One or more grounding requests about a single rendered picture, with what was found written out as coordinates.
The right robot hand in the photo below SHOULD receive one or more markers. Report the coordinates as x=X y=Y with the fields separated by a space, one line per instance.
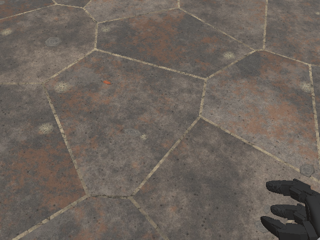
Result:
x=307 y=217

